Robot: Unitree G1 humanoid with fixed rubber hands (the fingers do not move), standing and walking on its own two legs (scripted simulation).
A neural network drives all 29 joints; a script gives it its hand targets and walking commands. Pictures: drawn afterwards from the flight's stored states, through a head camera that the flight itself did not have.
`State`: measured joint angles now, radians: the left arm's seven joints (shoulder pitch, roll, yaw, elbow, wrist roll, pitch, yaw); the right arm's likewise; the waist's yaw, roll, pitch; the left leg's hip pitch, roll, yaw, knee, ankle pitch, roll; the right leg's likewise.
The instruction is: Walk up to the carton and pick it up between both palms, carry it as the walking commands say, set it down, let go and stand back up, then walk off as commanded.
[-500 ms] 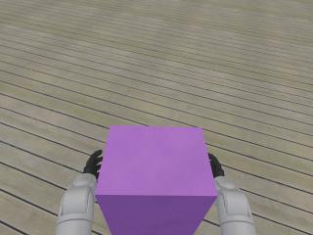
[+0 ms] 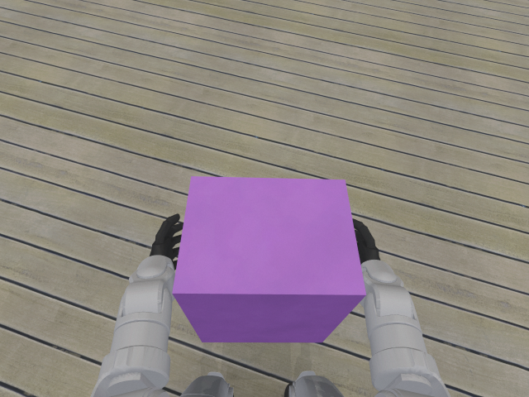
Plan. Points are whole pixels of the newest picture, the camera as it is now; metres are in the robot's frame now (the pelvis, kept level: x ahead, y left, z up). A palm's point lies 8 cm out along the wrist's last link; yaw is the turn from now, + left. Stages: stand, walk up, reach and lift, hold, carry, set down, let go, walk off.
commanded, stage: set down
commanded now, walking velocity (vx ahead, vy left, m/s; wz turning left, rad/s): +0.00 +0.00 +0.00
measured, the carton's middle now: (265, 270) +0.32 +0.01 -0.07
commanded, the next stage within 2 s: none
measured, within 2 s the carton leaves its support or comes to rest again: neither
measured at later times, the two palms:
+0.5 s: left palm (170, 263) +0.34 +0.19 -0.12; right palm (343, 262) +0.36 -0.14 -0.12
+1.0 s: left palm (181, 266) +0.37 +0.19 -0.21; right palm (330, 265) +0.39 -0.14 -0.21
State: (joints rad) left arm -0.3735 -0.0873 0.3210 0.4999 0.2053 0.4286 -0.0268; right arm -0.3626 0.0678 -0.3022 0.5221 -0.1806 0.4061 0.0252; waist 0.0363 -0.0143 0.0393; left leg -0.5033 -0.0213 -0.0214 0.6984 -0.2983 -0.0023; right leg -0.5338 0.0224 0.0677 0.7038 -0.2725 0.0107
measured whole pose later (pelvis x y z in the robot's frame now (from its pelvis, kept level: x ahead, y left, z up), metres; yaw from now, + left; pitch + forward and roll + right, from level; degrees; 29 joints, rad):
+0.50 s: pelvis -0.03 -0.01 -0.07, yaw +1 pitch +25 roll +1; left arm -0.60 -0.01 0.39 0.60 0.18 0.36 -0.07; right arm -0.57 0.07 -0.35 0.58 -0.19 0.36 -0.03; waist 0.04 -0.04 -0.10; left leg -1.12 -0.04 -0.06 1.06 -0.37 -0.03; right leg -1.14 0.05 0.06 1.06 -0.35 0.00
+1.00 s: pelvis -0.02 +0.00 -0.13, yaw +1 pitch +38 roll +0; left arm -0.65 0.01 0.34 0.63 0.08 0.28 0.01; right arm -0.64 0.01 -0.28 0.63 -0.09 0.27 -0.07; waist 0.04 -0.03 -0.22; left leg -1.52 -0.06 -0.06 1.34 -0.48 -0.03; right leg -1.54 0.08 0.09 1.33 -0.45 0.03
